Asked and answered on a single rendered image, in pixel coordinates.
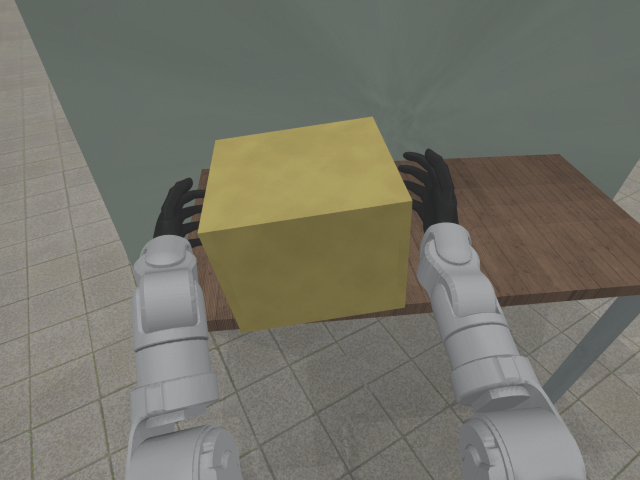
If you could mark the robot right hand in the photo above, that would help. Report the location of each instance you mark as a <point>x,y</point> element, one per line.
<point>439,201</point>

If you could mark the robot left hand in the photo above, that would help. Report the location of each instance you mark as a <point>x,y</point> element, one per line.
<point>173,214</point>

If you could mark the right robot forearm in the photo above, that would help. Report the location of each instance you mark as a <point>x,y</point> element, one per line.
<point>488,372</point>

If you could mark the robot right upper arm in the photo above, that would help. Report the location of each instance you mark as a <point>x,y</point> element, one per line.
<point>518,444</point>

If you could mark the robot left upper arm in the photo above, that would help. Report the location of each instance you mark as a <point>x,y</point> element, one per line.
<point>207,452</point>

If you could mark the left robot forearm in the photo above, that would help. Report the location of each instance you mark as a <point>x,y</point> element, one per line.
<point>173,372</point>

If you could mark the table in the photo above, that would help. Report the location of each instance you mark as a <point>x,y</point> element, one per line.
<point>543,233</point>

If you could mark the carton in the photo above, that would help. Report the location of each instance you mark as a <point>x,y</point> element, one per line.
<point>307,224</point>

